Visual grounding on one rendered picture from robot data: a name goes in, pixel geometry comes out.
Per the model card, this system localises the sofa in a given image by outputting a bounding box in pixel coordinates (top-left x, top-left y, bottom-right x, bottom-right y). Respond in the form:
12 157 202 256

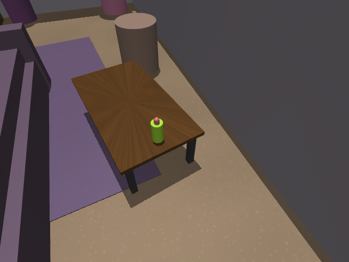
0 23 51 262

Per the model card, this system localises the bottle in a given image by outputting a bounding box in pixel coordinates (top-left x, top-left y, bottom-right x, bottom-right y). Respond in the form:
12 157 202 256
151 117 164 143

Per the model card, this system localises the coffee table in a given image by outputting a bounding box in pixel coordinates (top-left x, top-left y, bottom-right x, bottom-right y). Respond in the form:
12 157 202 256
71 60 204 194

